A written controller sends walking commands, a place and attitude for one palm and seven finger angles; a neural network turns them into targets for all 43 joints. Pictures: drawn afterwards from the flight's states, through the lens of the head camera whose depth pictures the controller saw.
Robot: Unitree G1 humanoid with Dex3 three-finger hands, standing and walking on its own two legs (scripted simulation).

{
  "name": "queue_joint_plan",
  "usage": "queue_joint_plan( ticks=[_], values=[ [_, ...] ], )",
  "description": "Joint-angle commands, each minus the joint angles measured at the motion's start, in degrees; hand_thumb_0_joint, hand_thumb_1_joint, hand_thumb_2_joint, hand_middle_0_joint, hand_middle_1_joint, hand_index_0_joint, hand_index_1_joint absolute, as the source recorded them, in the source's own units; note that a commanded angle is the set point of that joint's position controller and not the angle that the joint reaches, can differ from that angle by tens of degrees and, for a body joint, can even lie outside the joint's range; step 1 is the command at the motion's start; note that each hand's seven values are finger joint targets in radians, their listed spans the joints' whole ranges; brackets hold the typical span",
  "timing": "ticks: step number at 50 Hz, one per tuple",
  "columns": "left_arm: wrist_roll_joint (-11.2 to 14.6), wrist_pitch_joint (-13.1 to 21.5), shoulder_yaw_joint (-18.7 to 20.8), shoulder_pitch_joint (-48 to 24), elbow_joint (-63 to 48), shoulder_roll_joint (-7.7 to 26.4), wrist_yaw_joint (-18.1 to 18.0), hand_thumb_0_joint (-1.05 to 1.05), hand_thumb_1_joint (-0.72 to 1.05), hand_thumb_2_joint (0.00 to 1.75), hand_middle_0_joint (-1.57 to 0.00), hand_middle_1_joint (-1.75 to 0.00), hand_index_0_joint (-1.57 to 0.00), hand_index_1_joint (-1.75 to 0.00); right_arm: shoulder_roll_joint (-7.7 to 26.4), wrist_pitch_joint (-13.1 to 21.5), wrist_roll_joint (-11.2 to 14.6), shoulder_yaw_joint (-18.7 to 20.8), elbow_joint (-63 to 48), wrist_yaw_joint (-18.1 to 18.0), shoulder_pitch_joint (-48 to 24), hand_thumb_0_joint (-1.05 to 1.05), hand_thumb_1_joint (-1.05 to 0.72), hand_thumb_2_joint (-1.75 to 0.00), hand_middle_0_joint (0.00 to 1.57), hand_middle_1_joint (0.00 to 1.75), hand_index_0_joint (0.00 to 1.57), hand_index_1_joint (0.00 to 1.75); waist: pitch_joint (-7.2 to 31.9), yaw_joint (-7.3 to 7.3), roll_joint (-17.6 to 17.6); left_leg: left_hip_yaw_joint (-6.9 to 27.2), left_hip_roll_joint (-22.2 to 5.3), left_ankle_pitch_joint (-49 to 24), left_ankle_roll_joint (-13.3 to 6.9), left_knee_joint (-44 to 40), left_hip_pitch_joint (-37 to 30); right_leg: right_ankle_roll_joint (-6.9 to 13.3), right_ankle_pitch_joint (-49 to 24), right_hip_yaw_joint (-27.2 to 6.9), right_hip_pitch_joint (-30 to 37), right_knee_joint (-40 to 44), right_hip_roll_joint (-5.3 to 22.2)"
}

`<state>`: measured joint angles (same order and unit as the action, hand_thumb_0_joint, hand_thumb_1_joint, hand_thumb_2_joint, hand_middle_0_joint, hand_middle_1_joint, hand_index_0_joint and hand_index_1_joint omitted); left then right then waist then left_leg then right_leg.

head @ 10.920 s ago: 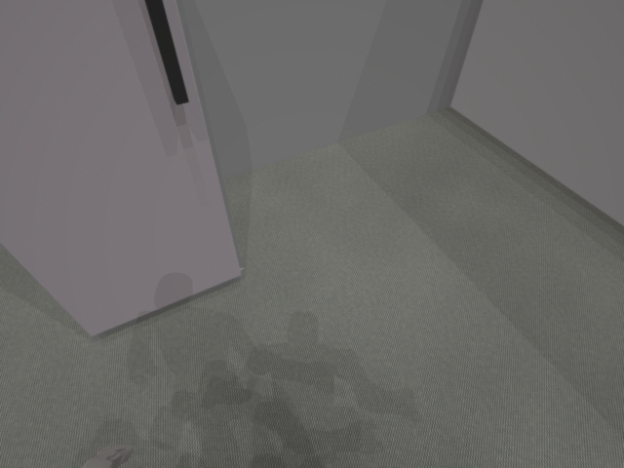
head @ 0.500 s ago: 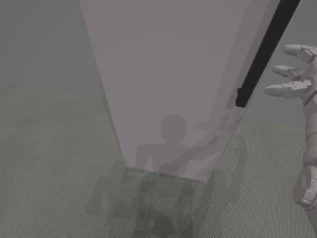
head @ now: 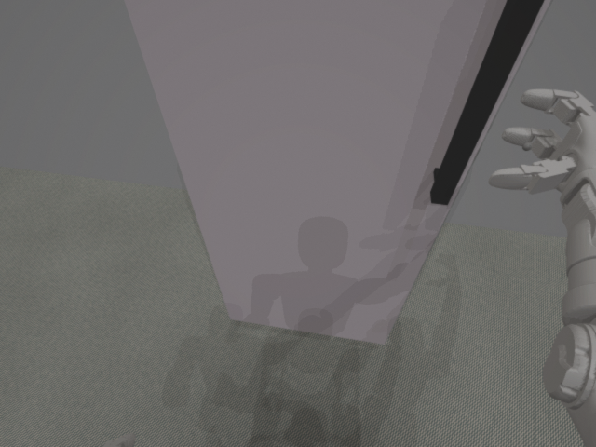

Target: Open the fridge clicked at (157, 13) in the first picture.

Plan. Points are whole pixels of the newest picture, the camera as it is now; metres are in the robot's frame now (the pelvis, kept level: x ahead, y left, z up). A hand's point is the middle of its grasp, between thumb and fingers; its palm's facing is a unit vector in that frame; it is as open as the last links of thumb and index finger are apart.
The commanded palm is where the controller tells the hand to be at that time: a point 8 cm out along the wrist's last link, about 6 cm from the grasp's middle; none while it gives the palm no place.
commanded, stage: move the hooked fingers beside the handle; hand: right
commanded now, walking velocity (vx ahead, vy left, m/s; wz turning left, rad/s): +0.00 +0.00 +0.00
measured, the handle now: (486, 70) +0.52 -0.16 +0.26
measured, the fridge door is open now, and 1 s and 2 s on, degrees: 0 0 0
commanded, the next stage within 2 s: feel for the door with the fingertips in 0.18 s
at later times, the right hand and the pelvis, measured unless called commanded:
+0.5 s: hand (511, 148) +0.46 -0.20 +0.19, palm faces +0.07 +1.00 +0.01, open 14.0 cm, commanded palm +0.43 -0.24 +0.19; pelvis +0.00 +0.01 +0.00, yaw -1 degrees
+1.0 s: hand (507, 140) +0.46 -0.19 +0.21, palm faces +0.10 +1.00 +0.00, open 14.0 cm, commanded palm +0.44 -0.23 +0.19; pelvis -0.02 +0.01 +0.00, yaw -1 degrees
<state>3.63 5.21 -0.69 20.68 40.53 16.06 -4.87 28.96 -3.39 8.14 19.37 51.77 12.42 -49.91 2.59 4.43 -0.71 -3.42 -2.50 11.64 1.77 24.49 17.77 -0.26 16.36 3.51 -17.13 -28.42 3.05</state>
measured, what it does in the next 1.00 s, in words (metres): stands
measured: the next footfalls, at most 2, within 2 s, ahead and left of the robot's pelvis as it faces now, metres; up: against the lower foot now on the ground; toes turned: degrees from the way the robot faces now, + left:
none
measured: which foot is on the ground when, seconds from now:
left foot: down 0.00-1.00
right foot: down 0.00-1.00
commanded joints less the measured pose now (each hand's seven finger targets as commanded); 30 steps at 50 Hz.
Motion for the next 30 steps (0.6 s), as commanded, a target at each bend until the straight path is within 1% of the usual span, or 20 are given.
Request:
queue_joint_plan(
  ticks=[1,2,3,4,6,9,10,11,12,14,15,16,19,20,22,24,25,26,28,30],
  values=[
    [0.2,1.8,3.2,1.4,-5.4,9.4,-0.8,0.0,0.9,0.9,-0.2,-0.3,-0.2,-0.3,14.5,2.3,0.3,2.1,-11.3,-0.8,-28.1,0.0,0.5,-0.3,0.3,1.2,0.3,1.2,16.7,0.36,-1.2,0.3,3.3,-17.3,-2.8,0.3,-8.1,0.8,-19.5,-2.6,6.3,2.5,-1.7],
    [0.2,1.9,3.2,1.1,-5.5,9.3,-0.8,0.0,0.9,0.9,-0.2,-0.3,-0.2,-0.3,14.0,2.5,0.2,1.6,-11.6,-0.8,-29.1,0.0,0.5,-0.3,0.3,1.2,0.3,1.2,16.1,0.68,-1.9,0.5,3.2,-17.3,-2.7,0.2,-7.6,0.9,-19.3,-2.5,6.3,2.4,-1.8],
    [0.1,1.8,3.2,1.2,-5.5,9.4,-0.9,0.0,0.9,0.9,-0.2,-0.3,-0.2,-0.3,15.4,2.9,0.0,2.5,-11.6,-1.0,-29.5,0.0,0.5,-0.3,0.3,1.2,0.3,1.2,16.6,0.51,-1.9,0.5,3.2,-17.2,-2.8,0.3,-7.7,0.8,-19.2,-2.7,6.6,2.4,-1.8],
    [0.0,1.7,3.2,1.2,-5.6,9.5,-0.9,0.0,0.9,0.9,-0.2,-0.3,-0.2,-0.3,15.4,3.7,0.0,2.2,-13.3,-1.1,-30.3,0.0,0.5,-0.3,0.3,1.2,0.3,1.2,17.8,0.59,-2.3,0.6,3.1,-18.1,-2.9,0.6,-8.3,0.9,-20.4,-2.5,7.3,2.0,-1.7],
    [0.0,1.8,3.2,0.9,-5.8,9.0,-0.9,0.0,0.9,0.9,-0.2,-0.3,-0.2,-0.3,14.8,4.6,0.1,1.9,-14.4,-0.9,-31.1,0.0,0.5,-0.3,0.3,1.2,0.3,1.2,19.7,0.49,-2.8,0.8,3.2,-19.8,-2.8,0.9,-8.9,0.9,-22.1,-2.6,8.7,1.7,-1.7],
    [0.1,1.9,3.1,0.8,-5.6,8.9,-0.9,0.0,0.9,0.9,-0.2,-0.3,-0.2,-0.3,12.6,4.7,0.6,0.0,-13.9,-0.4,-31.5,0.0,0.5,-0.3,0.3,1.2,0.3,1.2,19.0,1.01,-3.0,0.6,3.2,-19.2,-2.8,0.8,-8.4,0.8,-22.1,-2.8,8.9,1.5,-1.7],
    [0.2,1.9,3.1,0.6,-5.6,8.9,-0.8,0.0,0.9,0.9,-0.2,-0.3,-0.2,-0.3,12.5,4.4,0.8,0.1,-13.9,-0.3,-31.1,0.0,0.5,-0.3,0.3,1.2,0.3,1.2,19.4,0.65,-3.8,0.6,3.2,-19.2,-2.9,0.9,-8.4,0.7,-22.2,-3.0,9.1,1.7,-1.7],
    [0.2,1.8,3.1,0.4,-5.7,9.0,-0.9,0.0,0.9,0.9,-0.2,-0.3,-0.2,-0.3,13.8,3.6,0.9,1.8,-12.0,-0.4,-28.9,0.0,0.5,-0.3,0.3,1.2,0.3,1.2,19.2,-0.1,-3.3,0.7,3.2,-19.2,-2.9,0.9,-8.7,0.7,-21.6,-2.7,8.2,1.6,-1.9],
    [0.2,1.6,2.9,0.5,-5.4,9.2,-0.9,0.0,0.9,0.9,-0.2,-0.3,-0.2,-0.3,14.2,3.2,0.8,1.7,-11.0,-0.4,-29.7,0.0,0.5,-0.3,0.3,1.2,0.3,1.2,18.1,0.46,-1.9,0.5,3.1,-18.8,-2.8,0.7,-8.7,0.8,-20.2,-2.8,7.1,2.0,-1.9],
    [0.2,1.4,3.1,0.5,-5.8,9.3,-0.9,0.0,0.9,0.9,-0.2,-0.3,-0.2,-0.3,14.8,3.3,0.4,2.1,-11.7,-0.4,-28.6,0.0,0.5,-0.3,0.3,1.2,0.3,1.2,18.8,0.09,-1.7,0.4,3.0,-19.4,-2.9,0.9,-9.7,0.9,-20.9,-2.5,7.2,1.9,-1.9],
    [0.2,1.6,3.0,0.1,-6.2,8.8,-0.8,0.0,0.9,0.9,-0.2,-0.3,-0.2,-0.3,12.3,3.4,0.6,0.2,-13.5,-0.4,-29.0,0.0,0.5,-0.3,0.3,1.2,0.3,1.2,19.3,0.07,-3.2,0.6,2.9,-20.2,-2.9,1.0,-9.7,0.9,-22.3,-2.6,8.0,1.9,-1.9],
    [0.3,1.7,3.1,-0.1,-6.3,8.5,-0.7,0.0,0.9,0.9,-0.2,-0.3,-0.2,-0.3,10.2,3.3,0.8,-0.9,-14.2,-0.4,-28.0,0.0,0.5,-0.3,0.3,1.2,0.3,1.2,19.6,0.07,-3.2,0.6,3.1,-20.5,-2.8,0.9,-9.6,0.9,-22.6,-2.4,8.5,1.5,-1.9],
    [0.4,1.6,3.2,0.0,-5.6,9.0,-0.9,0.0,0.9,0.9,-0.2,-0.3,-0.2,-0.3,10.0,3.0,1.6,-0.8,-14.4,-0.7,-29.9,0.0,0.5,-0.3,0.3,1.2,0.3,1.2,17.5,0.82,-0.9,0.3,3.2,-18.4,-2.8,0.4,-8.6,1.0,-20.1,-2.7,7.8,1.8,-1.8],
    [0.5,1.7,3.2,-0.5,-5.7,8.6,-0.9,0.0,0.9,0.9,-0.2,-0.3,-0.2,-0.3,8.9,2.8,1.6,-1.7,-15.0,-0.9,-30.7,0.0,0.5,-0.3,0.3,1.2,0.3,1.2,17.7,0.86,-2.1,0.5,3.1,-17.7,-2.7,0.3,-8.1,1.0,-19.3,-2.6,8.0,1.9,-1.9],
    [0.2,2.0,3.1,-0.5,-5.4,8.5,-0.8,0.0,0.9,0.9,-0.2,-0.3,-0.2,-0.3,8.8,2.7,1.5,-1.1,-15.4,-1.9,-31.0,0.0,0.5,-0.3,0.3,1.2,0.3,1.2,18.2,0.35,-2.7,0.4,3.2,-17.2,-2.9,0.2,-8.4,0.9,-19.3,-2.9,8.1,2.2,-2.0],
    [0.1,1.9,3.0,-0.1,-5.1,8.7,-0.8,0.0,0.9,0.9,-0.2,-0.3,-0.2,-0.3,11.1,2.7,1.0,0.8,-14.7,-2.9,-29.8,0.0,0.5,-0.3,0.3,1.2,0.3,1.2,18.3,-0.18,-1.7,0.3,3.2,-16.9,-3.0,0.3,-9.4,1.0,-18.9,-2.7,7.2,2.2,-2.0],
    [0.0,2.0,2.9,-0.3,-5.2,8.4,-0.6,0.0,0.9,0.9,-0.2,-0.3,-0.2,-0.3,10.0,3.0,0.6,-0.4,-15.9,-3.3,-31.9,0.0,0.5,-0.3,0.3,1.2,0.3,1.2,18.8,0.33,-2.8,0.5,3.1,-17.2,-2.9,0.2,-9.2,1.0,-18.9,-2.7,7.5,2.4,-2.1],
    [0.0,2.3,3.0,-0.4,-5.1,8.0,-0.5,0.0,0.9,0.9,-0.2,-0.3,-0.2,-0.3,8.3,3.0,0.4,-1.3,-15.5,-3.7,-31.3,0.0,0.5,-0.3,0.3,1.2,0.3,1.2,18.4,0.2,-2.2,0.5,3.2,-17.0,-2.9,0.2,-9.1,1.0,-18.8,-2.8,7.6,2.4,-2.1],
    [-0.1,2.3,3.1,-0.6,-5.3,8.3,-0.4,0.0,0.9,0.9,-0.2,-0.3,-0.2,-0.3,10.2,3.2,0.3,1.0,-15.3,-4.3,-28.8,0.0,0.5,-0.3,0.3,1.2,0.3,1.2,18.9,-0.78,-2.0,0.5,3.2,-17.1,-3.0,0.1,-10.3,1.0,-18.7,-2.5,7.4,2.8,-2.1],
    [-0.1,2.4,3.0,-1.3,-5.8,8.0,-0.3,0.0,0.9,0.9,-0.2,-0.3,-0.2,-0.3,9.2,3.4,0.4,0.4,-17.4,-4.6,-27.8,0.0,0.5,-0.3,0.3,1.2,0.3,1.2,20.3,-1.23,-2.1,0.7,3.1,-18.9,-3.0,0.3,-11.8,1.1,-20.0,-2.1,7.6,2.8,-2.1]
  ],
)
